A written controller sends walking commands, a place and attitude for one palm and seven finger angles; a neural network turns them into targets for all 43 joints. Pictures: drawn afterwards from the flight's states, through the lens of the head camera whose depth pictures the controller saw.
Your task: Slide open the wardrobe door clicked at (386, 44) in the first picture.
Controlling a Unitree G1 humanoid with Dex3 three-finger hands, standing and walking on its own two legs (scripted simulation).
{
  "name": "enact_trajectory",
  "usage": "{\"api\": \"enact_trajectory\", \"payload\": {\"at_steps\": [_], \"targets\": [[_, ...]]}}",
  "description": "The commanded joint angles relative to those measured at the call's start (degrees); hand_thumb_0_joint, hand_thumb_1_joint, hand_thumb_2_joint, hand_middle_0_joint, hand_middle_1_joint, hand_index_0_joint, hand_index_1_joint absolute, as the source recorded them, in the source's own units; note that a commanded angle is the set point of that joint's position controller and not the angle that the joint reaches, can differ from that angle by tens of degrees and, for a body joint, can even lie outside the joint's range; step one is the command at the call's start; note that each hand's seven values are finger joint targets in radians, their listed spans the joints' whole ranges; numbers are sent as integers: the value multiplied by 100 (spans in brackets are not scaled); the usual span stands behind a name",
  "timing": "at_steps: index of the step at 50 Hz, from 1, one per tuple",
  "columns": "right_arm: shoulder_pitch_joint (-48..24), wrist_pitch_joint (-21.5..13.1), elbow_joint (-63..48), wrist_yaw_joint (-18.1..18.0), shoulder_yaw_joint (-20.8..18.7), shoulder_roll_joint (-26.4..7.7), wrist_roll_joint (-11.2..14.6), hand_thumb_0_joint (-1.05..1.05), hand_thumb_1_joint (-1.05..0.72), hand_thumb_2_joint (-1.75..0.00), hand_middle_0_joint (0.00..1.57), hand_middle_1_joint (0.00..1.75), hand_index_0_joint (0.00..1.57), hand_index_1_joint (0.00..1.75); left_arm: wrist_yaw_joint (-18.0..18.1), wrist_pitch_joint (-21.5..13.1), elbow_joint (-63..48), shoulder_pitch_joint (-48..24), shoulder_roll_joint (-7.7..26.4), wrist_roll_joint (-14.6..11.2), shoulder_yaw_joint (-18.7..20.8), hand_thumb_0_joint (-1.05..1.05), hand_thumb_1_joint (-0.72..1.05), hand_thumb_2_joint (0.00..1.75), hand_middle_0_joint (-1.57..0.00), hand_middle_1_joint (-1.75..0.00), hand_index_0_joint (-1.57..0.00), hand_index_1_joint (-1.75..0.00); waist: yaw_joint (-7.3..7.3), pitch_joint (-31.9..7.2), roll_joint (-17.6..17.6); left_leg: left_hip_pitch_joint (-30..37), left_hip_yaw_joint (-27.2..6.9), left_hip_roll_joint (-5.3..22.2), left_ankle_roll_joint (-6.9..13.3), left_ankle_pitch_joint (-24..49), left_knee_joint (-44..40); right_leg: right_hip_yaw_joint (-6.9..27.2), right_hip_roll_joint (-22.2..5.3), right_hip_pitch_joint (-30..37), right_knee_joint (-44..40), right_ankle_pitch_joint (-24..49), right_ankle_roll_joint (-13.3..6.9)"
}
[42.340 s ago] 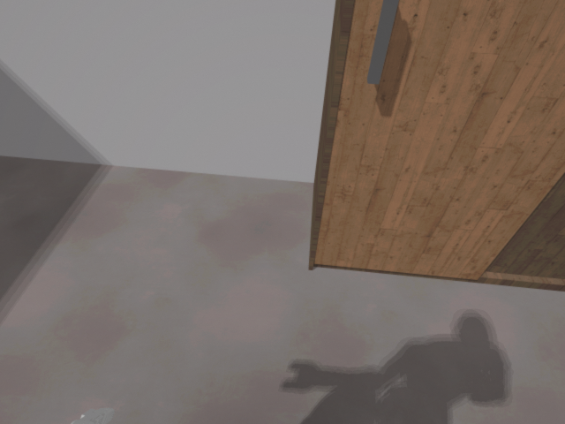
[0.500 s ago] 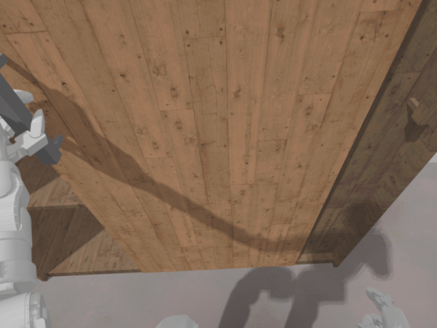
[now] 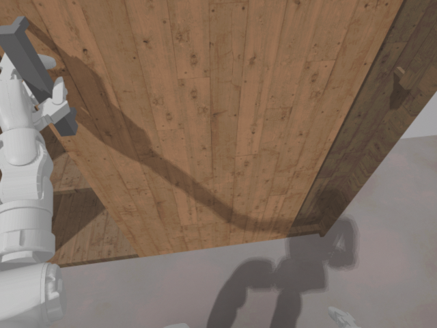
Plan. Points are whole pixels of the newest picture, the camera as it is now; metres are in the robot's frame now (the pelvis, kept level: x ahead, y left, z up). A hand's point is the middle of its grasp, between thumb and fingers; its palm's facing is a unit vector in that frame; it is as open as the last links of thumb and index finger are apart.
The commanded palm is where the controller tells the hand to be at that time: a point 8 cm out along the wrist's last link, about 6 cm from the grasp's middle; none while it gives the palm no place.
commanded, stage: stop walking and hold the door there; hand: left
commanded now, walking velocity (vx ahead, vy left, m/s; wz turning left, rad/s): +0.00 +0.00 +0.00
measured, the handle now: (47, 81) +0.46 +0.30 +0.21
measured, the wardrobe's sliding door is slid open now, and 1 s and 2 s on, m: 0.46 0.46 0.46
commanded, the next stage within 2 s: loosen the grip on the handle in 1.86 s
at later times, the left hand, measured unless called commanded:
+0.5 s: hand (58, 101) +0.42 +0.27 +0.20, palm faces +0.39 -0.90 -0.18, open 6.0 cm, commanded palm +0.38 +0.32 +0.17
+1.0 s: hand (55, 105) +0.42 +0.28 +0.19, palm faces +0.23 -0.96 -0.17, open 6.1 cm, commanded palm +0.39 +0.32 +0.17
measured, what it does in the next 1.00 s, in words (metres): steps on the spot: left foot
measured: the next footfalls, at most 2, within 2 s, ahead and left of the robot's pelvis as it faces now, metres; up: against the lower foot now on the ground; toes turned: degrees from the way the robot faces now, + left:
left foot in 0.96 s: +0.07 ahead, +0.23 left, +0.00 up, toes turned +10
right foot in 1.18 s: +0.03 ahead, +0.00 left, +0.00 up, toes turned +0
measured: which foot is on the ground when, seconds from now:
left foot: down 0.00-0.66, up 0.68-0.94, down 0.96-1.00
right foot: down 0.00-0.96, up 0.98-1.00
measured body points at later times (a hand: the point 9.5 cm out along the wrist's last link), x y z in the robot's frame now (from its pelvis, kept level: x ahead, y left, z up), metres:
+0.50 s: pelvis -0.03 +0.00 +0.00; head -0.02 +0.00 +0.45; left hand +0.39 +0.32 +0.21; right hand +0.03 -0.28 -0.11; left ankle +0.06 +0.10 -0.73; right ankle -0.03 -0.13 -0.73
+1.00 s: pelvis -0.01 +0.08 -0.01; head +0.01 +0.07 +0.44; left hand +0.40 +0.33 +0.20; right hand +0.12 -0.21 -0.12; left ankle +0.03 +0.22 -0.73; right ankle -0.03 -0.11 -0.72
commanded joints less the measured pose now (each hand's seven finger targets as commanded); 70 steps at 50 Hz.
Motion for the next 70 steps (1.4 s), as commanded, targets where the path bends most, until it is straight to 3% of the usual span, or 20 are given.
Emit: {"api": "enact_trajectory", "payload": {"at_steps": [1, 4, 11, 15, 28, 30, 34, 36, 42, 45, 46, 48, 49, 50, 58, 59, 61, 62, 66, 70], "targets": [[-273, -257, -792, -196, -444, -1109, -57, 0, -90, -90, 20, 30, 20, 30, 48, -318, -704, -1880, 1957, 69, 597, 0, 90, 90, -45, -140, -45, -140, 267, -2144, -243, 1032, -819, 653, 146, 1344, -864, 308, -515, 357, -177, 906, -41], [-253, -247, -767, -190, -377, -1066, -112, 0, -90, -90, 20, 30, 20, 30, 4, -401, -597, -2216, 1503, 70, 90, 0, 90, 90, -45, -140, -45, -140, 256, -1729, 847, 754, -2076, 1448, 574, 127, -1941, 204, -20, -85, 684, -1055, -1], [-40, -343, -652, -171, -449, -1192, -92, 0, -90, -90, 20, 30, 20, 30, -8, -339, 56, -2664, 1417, 84, -137, 0, 90, 90, -45, -140, -45, -140, 221, -1919, 813, 813, -1057, 982, 336, 427, -1363, 155, -67, 554, -505, -376, -42], [61, -263, -685, -156, -506, -1233, -66, 0, -90, -90, 20, 30, 20, 30, -30, -322, 576, -2598, 2086, 149, 318, 0, 90, 90, -45, -140, -45, -140, 157, -1923, -119, 686, -575, 486, -3, 332, -731, 636, -633, 361, -997, -143, -230], [266, -187, -513, -252, -540, -1353, 14, 0, -90, -90, 20, 30, 20, 30, -113, -370, 1284, -2493, 2119, 111, 253, 0, 90, 90, -45, -140, -45, -140, 167, -1689, -100, 832, -710, 639, 122, 729, -821, 566, -478, 12, -847, 24, -85], [221, -156, -554, -233, -529, -1305, 18, 0, -90, -90, 20, 30, 20, 30, -119, -376, 1291, -2498, 2105, 135, 233, 0, 90, 90, -45, -140, -45, -140, 179, -1676, -120, 708, -534, 495, 81, 653, -532, 756, -747, 79, -945, 97, -130], [118, -9, -564, -152, -623, -1321, 27, 0, -90, -90, 20, 30, 20, 30, -135, -359, 1502, -2523, 2351, 172, 405, 0, 90, 90, -45, -140, -45, -140, 366, -1209, -1040, -1071, -565, -54, -90, -1166, 1217, 2049, -2271, 890, -1458, 321, -814], [129, -77, -517, -130, -639, -1328, -24, 0, -90, -90, 20, 30, 20, 30, -169, -341, 1444, -2599, 2206, 182, 409, 0, 90, 90, -45, -140, -45, -140, 369, -1139, -1182, -1578, -814, 62, -101, -1256, 2010, 1910, -2578, 1226, -1285, 959, -940], [-59, -129, -528, -107, -624, -1135, -119, 0, -90, -90, 20, 30, 20, 30, -260, -414, 1067, -2473, 1874, 161, 388, 0, 90, 90, -45, -140, -45, -140, 382, -1004, -1940, -609, -172, -8, -137, -1067, 860, 557, -2189, 907, -789, 2456, -528], [-93, -90, -477, -175, -602, -974, -132, 0, -90, -90, 20, 30, 20, 30, -306, -529, 463, -2849, 1035, 91, -206, 0, 90, 90, -45, -140, -45, -140, 149, -1267, -1606, 941, 423, -285, -230, 591, -563, -264, -1527, 224, -45, 2151, -184], [-110, -108, -485, -190, -669, -1064, -132, 0, -90, -90, 20, 30, 20, 30, -328, -627, 93, -2958, 938, 83, -276, 0, 90, 90, -45, -140, -45, -140, 148, -1487, -1036, 1517, 307, 6, -228, 1261, -784, -394, -1222, -87, 549, 1794, -63], [1, -114, -676, -124, -711, -1247, -87, 0, -90, -90, 20, 30, 20, 30, -408, -757, -606, -3228, 270, -22, -861, 0, 90, 90, -45, -140, -45, -140, 90, -1943, 998, 2153, -1938, 1651, 694, 4143, -926, -194, -224, -1155, 2324, -1554, 215], [2, -130, -730, -27, -661, -1112, -95, 0, -90, -90, 20, 30, 20, 30, -408, -738, -750, -3274, -118, -13, -1107, 0, 90, 90, -45, -140, -45, -140, 122, -1999, 541, 1939, -1937, 1816, 893, 3796, -1104, 151, -144, -1153, 2714, -2120, 144], [-88, -154, -734, -29, -630, -976, -92, 0, -90, -90, 20, 30, 20, 30, -416, -661, -749, -3034, -695, -35, -1511, 0, 90, 90, -45, -140, -45, -140, 105, -1753, 272, 1808, -1727, 1767, 984, 3693, -990, 136, -236, -1250, 2568, -1863, 146], [-371, -288, -765, 99, -468, -902, -91, 0, -90, -90, 20, 30, 20, 30, -285, -401, -1311, -3411, -14, -68, -1167, 0, 90, 90, -45, -140, -45, -140, 272, -2182, 750, 1067, -954, 1501, 607, 1965, -294, 181, -91, 335, 206, -389, 29], [-408, -274, -789, 101, -445, -851, -90, 0, -90, -90, 20, 30, 20, 30, -278, -395, -1250, -3478, 100, -45, -1085, 0, 90, 90, -45, -140, -45, -140, 276, -2235, 461, 823, -897, 1345, 479, 1662, 23, 397, -267, 667, -314, 54, -37], [-439, -289, -890, 71, -378, -614, -43, 0, -90, -90, 20, 30, 20, 30, -226, -316, -980, -3453, 458, -10, -823, 0, 90, 90, -45, -140, -45, -140, 222, -2104, -1623, -214, -62, 202, -106, -672, 1158, 1691, -1438, 1090, -904, 1424, -525], [-520, -367, -930, 58, -406, -678, -21, 0, -90, -90, 20, 30, 20, 30, -227, -280, -871, -3441, 497, -80, -717, 0, 90, 90, -45, -140, -45, -140, 364, -1875, -2160, -712, -373, -146, -158, -1606, 1930, 1931, -1668, 1245, -942, 2102, -707], [-630, -484, -739, -70, -252, -589, -84, 0, -90, -90, 20, 30, 20, 30, -198, -318, -798, -3417, 312, -90, -662, 0, 90, 90, -45, -140, -45, -140, 400, -2110, -1301, -727, -345, -73, -157, -1425, 1628, 1118, -1562, 2000, -253, 4008, -808], [-533, -449, -706, -154, -283, -643, -122, 0, -90, -90, 20, 30, 20, 30, -171, -395, -903, -3385, 259, -90, -667, 0, 90, 90, -45, -140, -45, -140, 397, -2242, -1104, 230, 5, -212, -149, -291, -323, 656, -1242, 1922, 28, 4105, -526]]}}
